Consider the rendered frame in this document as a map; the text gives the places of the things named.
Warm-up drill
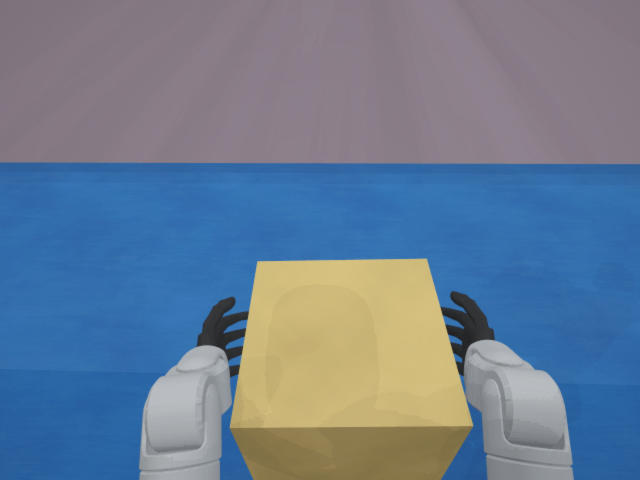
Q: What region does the left robot hand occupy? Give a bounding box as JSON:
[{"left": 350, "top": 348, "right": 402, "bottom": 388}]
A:
[{"left": 196, "top": 297, "right": 249, "bottom": 378}]

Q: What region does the left robot forearm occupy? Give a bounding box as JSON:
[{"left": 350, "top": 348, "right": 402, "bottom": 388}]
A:
[{"left": 139, "top": 345, "right": 232, "bottom": 480}]

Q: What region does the right robot forearm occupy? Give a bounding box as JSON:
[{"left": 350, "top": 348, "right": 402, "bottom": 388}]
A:
[{"left": 464, "top": 340, "right": 574, "bottom": 480}]

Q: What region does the right robot hand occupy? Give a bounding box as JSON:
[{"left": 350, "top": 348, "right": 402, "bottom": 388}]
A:
[{"left": 440, "top": 291, "right": 495, "bottom": 376}]

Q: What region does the carton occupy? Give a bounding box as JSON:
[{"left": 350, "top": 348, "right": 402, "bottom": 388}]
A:
[{"left": 230, "top": 259, "right": 473, "bottom": 480}]

